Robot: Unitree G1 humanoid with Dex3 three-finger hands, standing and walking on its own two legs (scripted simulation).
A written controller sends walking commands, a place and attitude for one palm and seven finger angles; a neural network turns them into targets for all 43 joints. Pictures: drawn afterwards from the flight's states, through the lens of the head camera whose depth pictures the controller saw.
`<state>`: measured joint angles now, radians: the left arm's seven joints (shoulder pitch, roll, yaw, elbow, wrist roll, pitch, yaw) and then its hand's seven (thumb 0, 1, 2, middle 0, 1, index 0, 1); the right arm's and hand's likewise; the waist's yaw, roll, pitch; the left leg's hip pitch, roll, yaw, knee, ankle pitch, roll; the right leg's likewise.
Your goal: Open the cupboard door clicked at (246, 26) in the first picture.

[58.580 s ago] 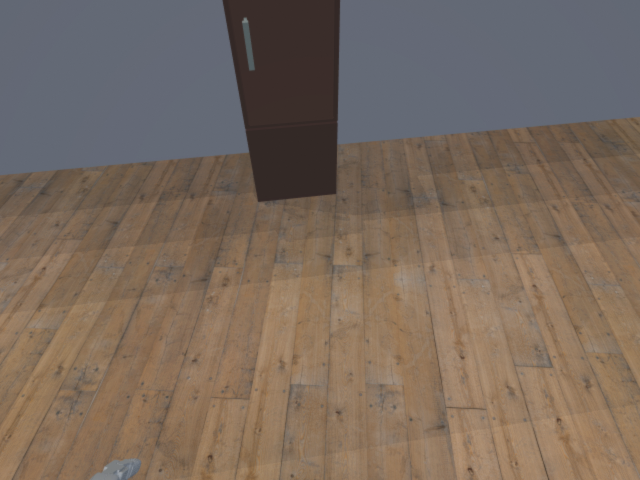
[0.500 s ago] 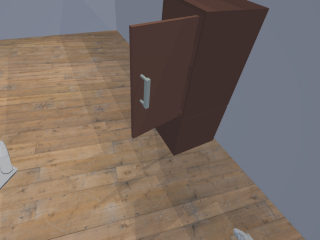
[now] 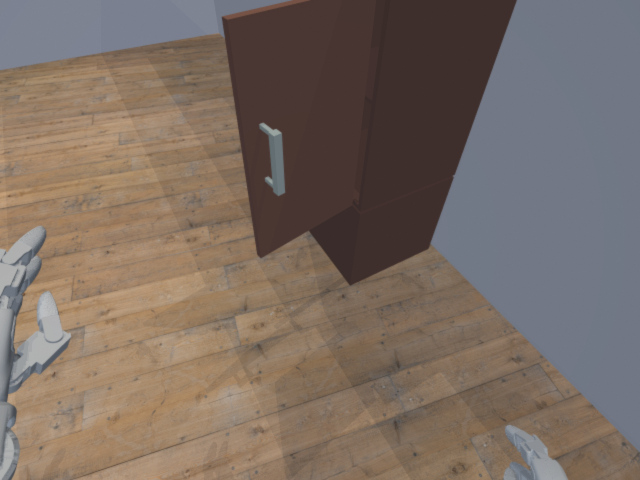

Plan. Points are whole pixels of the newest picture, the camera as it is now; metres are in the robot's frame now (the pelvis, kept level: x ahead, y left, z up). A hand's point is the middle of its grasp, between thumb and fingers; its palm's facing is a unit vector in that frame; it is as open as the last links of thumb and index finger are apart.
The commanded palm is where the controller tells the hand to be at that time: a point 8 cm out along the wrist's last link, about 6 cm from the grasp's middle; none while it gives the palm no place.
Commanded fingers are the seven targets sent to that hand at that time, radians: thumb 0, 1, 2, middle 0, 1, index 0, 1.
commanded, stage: let the arm hang, fingers relaxed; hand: left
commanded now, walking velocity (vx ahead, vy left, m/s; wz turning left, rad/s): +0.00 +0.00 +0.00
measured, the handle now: (271, 160) +0.72 +0.14 -0.02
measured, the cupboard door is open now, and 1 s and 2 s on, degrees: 100 100 100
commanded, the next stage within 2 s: look to check the result in 1.04 s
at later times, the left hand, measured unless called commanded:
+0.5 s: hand out of the picture -0.02 +0.20 -0.16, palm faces +0.04 -0.97 -0.25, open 7.2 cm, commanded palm none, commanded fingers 0.00 0.90 0.90 -0.20 -0.30 -0.20 -0.30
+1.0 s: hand out of the picture -0.02 +0.17 -0.16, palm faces +0.03 -0.98 -0.19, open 7.4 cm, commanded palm none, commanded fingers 0.00 0.90 0.90 -0.20 -0.30 -0.20 -0.30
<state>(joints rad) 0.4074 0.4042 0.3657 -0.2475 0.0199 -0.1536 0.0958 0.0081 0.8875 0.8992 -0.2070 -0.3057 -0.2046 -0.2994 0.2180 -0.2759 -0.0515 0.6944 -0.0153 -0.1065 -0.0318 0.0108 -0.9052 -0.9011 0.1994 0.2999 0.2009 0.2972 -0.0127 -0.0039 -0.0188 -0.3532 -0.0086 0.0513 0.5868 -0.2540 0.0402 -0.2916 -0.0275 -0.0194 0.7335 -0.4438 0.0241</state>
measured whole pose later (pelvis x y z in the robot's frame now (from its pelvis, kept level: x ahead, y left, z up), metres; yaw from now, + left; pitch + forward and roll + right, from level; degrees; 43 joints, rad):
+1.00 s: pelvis -0.01 +0.00 +0.01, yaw +1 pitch -2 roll +0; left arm 0.27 0.15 0.00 1.13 0.02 -0.01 0.03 0.01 0.90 0.90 -0.20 -0.30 -0.20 -0.30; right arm 0.24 -0.16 -0.01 1.15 -0.02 0.00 -0.02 0.00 -0.91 -0.90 0.20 0.30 0.20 0.30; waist -0.01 0.01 0.05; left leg -0.23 -0.02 0.04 0.38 -0.13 0.03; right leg -0.13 0.00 0.01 0.41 -0.25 0.00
